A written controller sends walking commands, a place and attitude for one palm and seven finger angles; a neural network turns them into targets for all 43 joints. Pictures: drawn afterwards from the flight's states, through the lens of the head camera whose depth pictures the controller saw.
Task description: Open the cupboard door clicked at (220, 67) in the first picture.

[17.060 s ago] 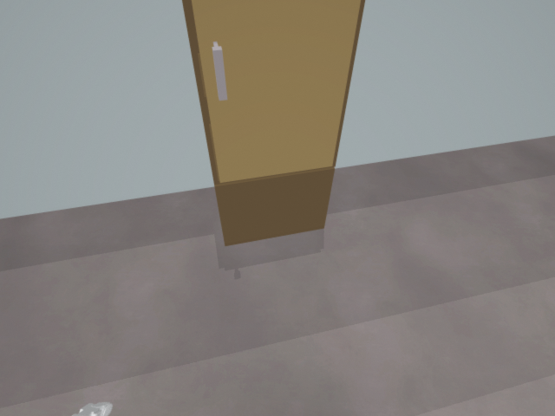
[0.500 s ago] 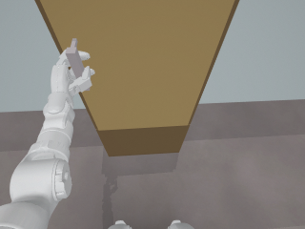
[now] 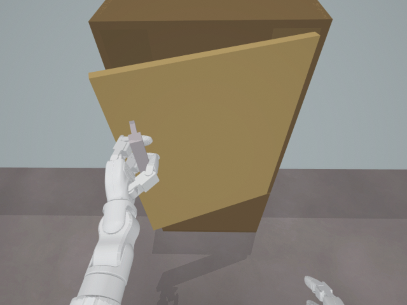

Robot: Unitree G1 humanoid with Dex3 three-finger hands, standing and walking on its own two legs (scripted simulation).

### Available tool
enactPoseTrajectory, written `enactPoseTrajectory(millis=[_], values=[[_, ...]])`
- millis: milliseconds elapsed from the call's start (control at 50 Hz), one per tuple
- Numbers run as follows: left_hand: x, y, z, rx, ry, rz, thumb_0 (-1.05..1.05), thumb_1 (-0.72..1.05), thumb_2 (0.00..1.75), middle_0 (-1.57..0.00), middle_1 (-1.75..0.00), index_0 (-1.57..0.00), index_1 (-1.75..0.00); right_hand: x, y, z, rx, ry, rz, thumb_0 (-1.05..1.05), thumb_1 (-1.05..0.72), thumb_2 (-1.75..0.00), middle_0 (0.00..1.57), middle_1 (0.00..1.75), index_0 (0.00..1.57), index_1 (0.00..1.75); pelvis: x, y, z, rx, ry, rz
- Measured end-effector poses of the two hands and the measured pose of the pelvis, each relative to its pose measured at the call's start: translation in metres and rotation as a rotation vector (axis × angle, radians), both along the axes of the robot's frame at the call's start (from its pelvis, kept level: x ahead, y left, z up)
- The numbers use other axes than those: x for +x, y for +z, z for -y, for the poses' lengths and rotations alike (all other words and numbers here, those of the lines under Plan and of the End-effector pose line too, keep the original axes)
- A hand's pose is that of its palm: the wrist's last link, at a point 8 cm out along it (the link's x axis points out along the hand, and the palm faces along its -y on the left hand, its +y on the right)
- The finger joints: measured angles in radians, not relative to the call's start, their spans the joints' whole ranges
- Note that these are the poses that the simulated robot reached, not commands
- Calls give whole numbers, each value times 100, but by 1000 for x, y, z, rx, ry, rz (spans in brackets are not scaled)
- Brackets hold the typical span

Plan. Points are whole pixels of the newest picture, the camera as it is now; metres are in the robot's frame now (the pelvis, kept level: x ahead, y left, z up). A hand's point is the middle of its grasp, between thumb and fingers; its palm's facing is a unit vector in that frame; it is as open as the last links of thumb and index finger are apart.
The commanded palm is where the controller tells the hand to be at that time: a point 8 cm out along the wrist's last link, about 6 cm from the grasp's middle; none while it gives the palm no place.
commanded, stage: pull the door open along its arc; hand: left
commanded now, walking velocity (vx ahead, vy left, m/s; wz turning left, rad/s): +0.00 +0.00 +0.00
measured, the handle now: (141, 153) +0.40 +0.15 +0.09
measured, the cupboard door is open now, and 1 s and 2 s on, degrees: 20 35 38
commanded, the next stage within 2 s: open thumb and fingers to let go in 0.36 s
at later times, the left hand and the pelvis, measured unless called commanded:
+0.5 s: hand (187, 215) +0.26 +0.04 +0.09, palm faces +0.32 -0.95 -0.04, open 6.0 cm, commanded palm +0.21 +0.08 +0.09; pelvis +0.00 -0.03 +0.00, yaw +4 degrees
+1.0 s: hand (175, 216) +0.25 +0.06 +0.09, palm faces +0.38 -0.92 -0.01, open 12.8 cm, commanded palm +0.20 +0.09 +0.09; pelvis +0.00 -0.03 +0.00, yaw +4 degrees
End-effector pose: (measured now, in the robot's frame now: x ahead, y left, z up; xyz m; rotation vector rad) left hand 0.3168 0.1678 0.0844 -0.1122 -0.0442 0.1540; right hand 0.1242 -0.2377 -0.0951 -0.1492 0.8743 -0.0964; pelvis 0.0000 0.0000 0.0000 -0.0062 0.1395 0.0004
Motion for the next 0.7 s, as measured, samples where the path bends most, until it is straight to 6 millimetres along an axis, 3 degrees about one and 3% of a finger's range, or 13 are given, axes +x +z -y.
enactPoseTrajectory(millis=[120,240,420,600,700], values=[[-43,3,33,10,147,-39,1,66,75,-34,-135,-37,-133,47,16,-20,19,109,117,1,-91,-90,20,30,20,30,-5,0,6,8,20,34],[-71,8,58,95,208,-94,-1,67,77,-34,-134,-37,-134,68,27,-32,44,146,165,1,-90,-90,20,30,20,30,-4,2,14,11,36,74],[-100,11,81,121,128,-121,-1,65,73,-34,-133,-39,-135,67,28,-19,61,131,155,1,-90,-90,20,30,20,30,2,4,29,10,45,123],[-88,9,74,113,251,-123,-1,62,77,-36,-133,-38,-134,57,9,2,8,143,75,1,-90,-90,20,30,20,30,-3,2,37,18,70,116],[-91,7,72,115,261,-120,0,49,72,-36,-131,-37,-132,51,6,4,14,137,64,1,-90,-90,20,30,20,30,-2,3,39,25,69,101]])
